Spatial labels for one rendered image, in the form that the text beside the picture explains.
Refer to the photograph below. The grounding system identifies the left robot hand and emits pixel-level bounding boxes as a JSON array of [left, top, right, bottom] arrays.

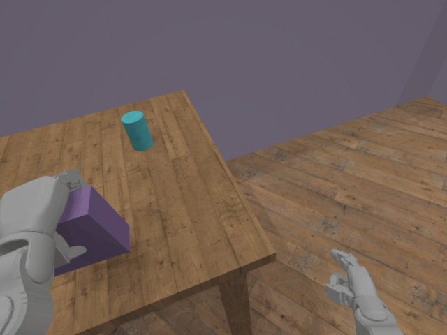
[[0, 169, 87, 269]]

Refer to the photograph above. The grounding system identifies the sponge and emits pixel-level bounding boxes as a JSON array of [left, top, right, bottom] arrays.
[[54, 185, 130, 277]]

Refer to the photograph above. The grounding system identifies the left robot forearm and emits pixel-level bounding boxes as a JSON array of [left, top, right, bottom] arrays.
[[0, 232, 56, 335]]

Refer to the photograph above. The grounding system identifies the table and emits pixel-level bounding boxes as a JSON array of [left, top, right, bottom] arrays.
[[0, 90, 276, 335]]

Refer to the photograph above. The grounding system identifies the right robot forearm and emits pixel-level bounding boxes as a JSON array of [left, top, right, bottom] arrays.
[[353, 295, 404, 335]]

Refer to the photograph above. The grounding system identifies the right robot hand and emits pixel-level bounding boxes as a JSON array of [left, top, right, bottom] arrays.
[[325, 249, 379, 310]]

